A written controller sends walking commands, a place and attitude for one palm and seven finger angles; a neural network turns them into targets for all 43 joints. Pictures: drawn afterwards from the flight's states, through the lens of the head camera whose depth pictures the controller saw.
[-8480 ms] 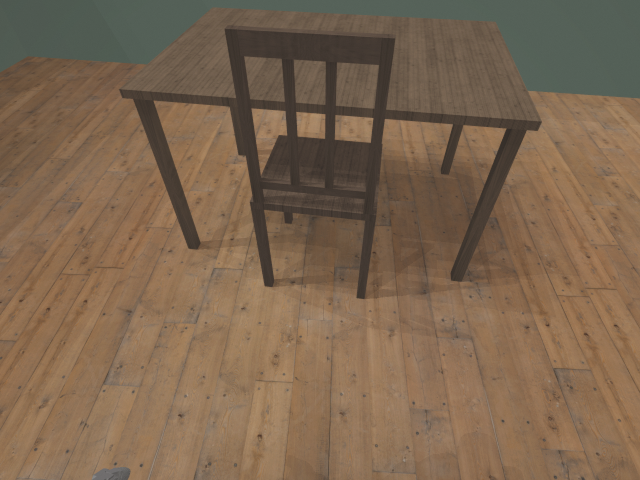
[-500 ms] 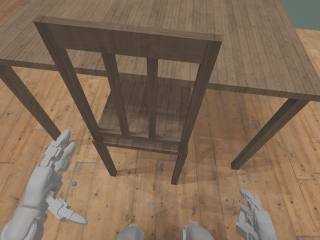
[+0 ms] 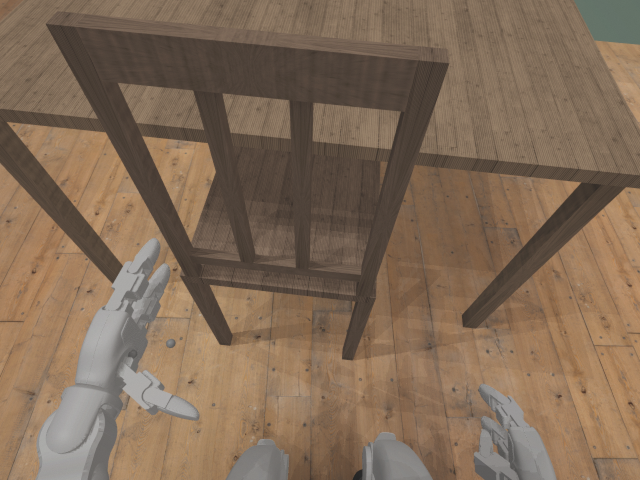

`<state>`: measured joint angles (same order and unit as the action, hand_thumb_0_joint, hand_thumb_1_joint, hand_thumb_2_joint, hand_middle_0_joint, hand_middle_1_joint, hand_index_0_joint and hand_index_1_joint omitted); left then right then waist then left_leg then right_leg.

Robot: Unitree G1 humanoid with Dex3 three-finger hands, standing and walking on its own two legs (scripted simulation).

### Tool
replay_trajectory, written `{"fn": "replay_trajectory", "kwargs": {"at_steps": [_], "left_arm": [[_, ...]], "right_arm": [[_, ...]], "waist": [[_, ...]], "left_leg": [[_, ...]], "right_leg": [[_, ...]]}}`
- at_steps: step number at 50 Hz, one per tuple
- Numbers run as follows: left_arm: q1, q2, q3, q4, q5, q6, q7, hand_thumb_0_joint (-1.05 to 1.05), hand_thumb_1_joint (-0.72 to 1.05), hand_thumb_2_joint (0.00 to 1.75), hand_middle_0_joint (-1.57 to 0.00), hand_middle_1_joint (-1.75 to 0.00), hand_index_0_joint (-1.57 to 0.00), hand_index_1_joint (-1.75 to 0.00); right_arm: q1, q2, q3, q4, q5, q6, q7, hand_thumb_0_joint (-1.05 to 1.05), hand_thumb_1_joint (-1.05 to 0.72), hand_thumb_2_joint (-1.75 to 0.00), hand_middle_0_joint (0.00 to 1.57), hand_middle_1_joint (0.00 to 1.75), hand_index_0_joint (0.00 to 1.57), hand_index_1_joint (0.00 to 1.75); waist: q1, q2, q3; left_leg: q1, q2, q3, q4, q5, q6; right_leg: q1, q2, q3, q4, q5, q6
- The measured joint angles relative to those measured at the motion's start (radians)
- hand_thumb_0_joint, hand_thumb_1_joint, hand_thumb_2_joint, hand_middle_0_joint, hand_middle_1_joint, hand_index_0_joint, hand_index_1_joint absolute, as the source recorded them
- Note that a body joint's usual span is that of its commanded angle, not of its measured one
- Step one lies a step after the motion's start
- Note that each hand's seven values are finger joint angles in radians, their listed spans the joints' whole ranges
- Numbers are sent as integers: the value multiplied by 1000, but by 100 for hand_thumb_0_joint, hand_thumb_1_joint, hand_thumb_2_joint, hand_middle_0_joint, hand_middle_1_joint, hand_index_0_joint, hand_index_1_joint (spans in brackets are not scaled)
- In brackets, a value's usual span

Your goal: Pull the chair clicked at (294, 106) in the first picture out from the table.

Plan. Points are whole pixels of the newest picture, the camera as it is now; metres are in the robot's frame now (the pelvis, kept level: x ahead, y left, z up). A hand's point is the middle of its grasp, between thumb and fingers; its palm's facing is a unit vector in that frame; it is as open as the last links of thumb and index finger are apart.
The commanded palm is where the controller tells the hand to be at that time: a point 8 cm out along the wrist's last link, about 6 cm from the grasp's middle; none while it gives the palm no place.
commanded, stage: aim the fingers beside a spindle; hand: left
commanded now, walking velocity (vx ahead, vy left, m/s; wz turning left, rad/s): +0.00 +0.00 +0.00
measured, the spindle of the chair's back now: (233, 194) +0.49 +0.14 +0.02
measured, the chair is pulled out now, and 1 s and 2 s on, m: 0.00 0.00 0.00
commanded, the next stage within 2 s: none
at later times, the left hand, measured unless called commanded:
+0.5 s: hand (197, 319) +0.30 +0.16 +0.01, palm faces -0.09 -1.00 -0.04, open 16.9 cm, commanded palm +0.29 +0.21 +0.01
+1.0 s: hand (224, 299) +0.34 +0.14 -0.01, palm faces -0.11 -0.99 -0.04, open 16.9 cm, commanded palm +0.32 +0.19 -0.01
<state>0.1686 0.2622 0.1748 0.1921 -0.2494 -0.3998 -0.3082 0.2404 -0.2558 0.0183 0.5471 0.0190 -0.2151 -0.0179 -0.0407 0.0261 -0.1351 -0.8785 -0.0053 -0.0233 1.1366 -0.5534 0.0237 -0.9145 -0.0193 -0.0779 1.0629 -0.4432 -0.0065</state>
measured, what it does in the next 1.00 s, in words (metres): stands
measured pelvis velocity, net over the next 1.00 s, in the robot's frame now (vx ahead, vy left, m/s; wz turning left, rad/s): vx -0.01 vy -0.01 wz -0.01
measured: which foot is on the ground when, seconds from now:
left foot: down 0.00-1.00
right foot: down 0.00-1.00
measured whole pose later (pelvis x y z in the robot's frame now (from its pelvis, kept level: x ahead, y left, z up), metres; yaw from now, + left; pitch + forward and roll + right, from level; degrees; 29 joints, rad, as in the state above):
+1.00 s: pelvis -0.01 -0.01 -0.03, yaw +0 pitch +22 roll -1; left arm -0.19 0.23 0.15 0.47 -0.18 -0.45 -0.22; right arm 0.22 -0.25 0.01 0.57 0.01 -0.12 0.00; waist -0.05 0.02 -0.14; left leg -1.07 0.00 -0.01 1.27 -0.58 0.02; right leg -1.12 -0.02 -0.07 1.21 -0.48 -0.02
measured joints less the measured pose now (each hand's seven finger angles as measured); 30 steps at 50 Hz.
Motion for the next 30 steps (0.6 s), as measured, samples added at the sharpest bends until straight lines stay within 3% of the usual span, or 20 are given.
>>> {"fn": "replay_trajectory", "kwargs": {"at_steps": [11, 20, 30], "left_arm": [[-109, -11, -15, 62, 24, -40, 34, -2, -50, 30, -6, -8, -6, -9], [-164, -10, -11, 121, 23, -1, 20, -2, -50, 30, -6, -8, -6, -8], [-219, -19, -19, 172, 38, -50, 47, -2, -50, 30, -6, -8, -6, -8]], "right_arm": [[-22, 3, 4, 13, -6, 13, -5, 1, -90, -90, 21, 30, 20, 30], [-21, 3, 2, 6, -1, 39, -1, 1, -90, -90, 21, 30, 20, 30], [-18, -9, -7, 16, -5, 47, 3, 1, -90, -90, 20, 30, 20, 30]], "waist": [[4, -3, 8], [-5, -3, 3], [-1, -4, -2]], "left_leg": [[-56, 0, -2, 43, -8, -4], [-73, 3, 6, 45, -9, -7], [-109, 0, -1, 74, -17, -10]], "right_leg": [[-58, -2, -2, 47, -10, -6], [-83, 2, 6, 57, -12, -9], [-116, -2, 0, 87, -23, -12]]}}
